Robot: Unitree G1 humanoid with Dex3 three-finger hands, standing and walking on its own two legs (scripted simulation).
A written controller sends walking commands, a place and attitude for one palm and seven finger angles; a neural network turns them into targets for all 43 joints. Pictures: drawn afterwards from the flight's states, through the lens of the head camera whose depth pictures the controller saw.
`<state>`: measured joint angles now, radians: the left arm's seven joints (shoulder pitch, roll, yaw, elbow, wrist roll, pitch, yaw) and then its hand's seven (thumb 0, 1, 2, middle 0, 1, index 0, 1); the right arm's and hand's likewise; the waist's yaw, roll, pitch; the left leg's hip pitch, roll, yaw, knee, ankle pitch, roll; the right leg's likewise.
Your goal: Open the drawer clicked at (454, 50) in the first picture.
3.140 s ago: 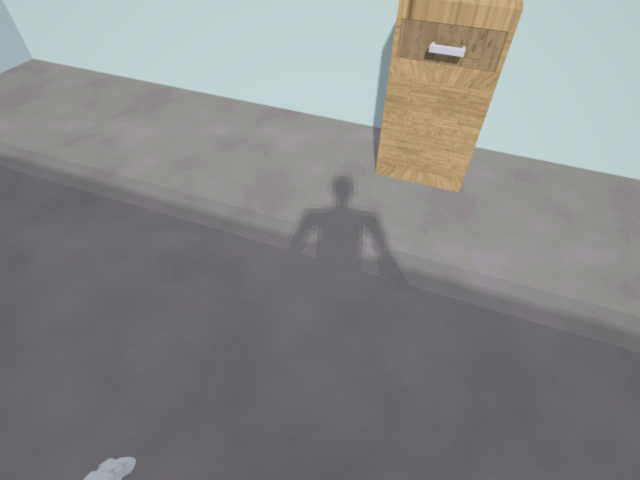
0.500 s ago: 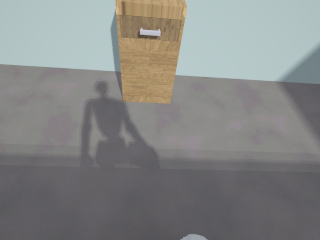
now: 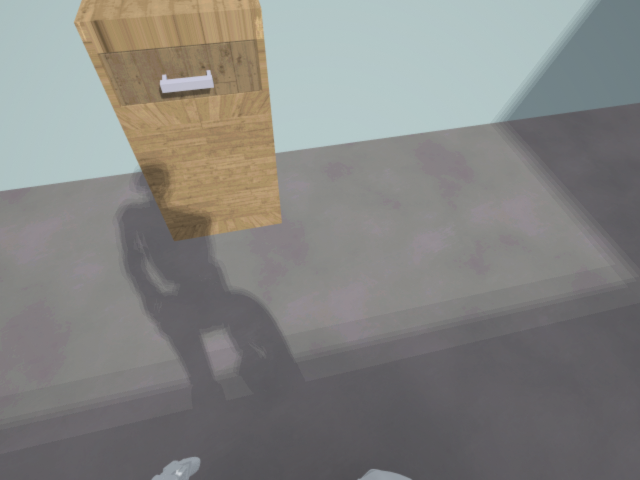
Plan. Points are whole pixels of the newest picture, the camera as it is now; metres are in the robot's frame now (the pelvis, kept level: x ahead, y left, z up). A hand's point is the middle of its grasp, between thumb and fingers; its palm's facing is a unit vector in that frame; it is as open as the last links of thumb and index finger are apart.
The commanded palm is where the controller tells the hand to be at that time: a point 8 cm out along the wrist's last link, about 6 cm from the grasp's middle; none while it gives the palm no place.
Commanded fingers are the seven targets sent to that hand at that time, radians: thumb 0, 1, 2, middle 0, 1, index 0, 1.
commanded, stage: walk to a spot facing it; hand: left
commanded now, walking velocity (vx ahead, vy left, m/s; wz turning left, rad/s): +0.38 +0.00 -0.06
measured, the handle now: (187, 79) +1.04 +0.37 -0.08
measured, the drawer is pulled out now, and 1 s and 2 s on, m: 0.00 0.00 0.00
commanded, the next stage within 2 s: turn to face it in 0.36 s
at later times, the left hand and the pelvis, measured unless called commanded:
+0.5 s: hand out of the picture +0.13 +0.20 -0.17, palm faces +0.09 -0.99 -0.11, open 7.4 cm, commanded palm none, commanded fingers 0.00 0.90 0.90 -0.20 -0.30 -0.20 -0.30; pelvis +0.23 +0.05 +0.00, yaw -1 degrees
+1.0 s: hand (200, 312) +0.39 +0.22 -0.14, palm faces +0.12 -0.96 -0.24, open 7.4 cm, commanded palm none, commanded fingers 0.00 0.90 0.90 -0.20 -0.30 -0.20 -0.30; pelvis +0.31 +0.03 +0.02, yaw +7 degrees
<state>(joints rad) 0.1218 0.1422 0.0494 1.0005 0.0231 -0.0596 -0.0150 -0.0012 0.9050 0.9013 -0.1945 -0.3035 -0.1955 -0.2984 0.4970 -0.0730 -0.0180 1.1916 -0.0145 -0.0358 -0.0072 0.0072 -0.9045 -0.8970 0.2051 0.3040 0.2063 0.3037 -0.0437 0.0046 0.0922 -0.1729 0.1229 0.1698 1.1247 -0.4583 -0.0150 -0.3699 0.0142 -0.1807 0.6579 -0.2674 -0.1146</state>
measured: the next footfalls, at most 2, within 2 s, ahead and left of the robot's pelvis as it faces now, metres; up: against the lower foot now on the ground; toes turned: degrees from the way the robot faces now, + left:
left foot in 0.44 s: +0.36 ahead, +0.14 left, +0.00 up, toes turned +10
right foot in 0.94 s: +0.38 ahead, -0.07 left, +0.00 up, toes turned +0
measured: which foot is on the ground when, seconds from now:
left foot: up 0.00-0.42, down 0.44-0.94, up 0.96-1.00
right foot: down 0.00-0.44, up 0.46-0.92, down 0.94-1.00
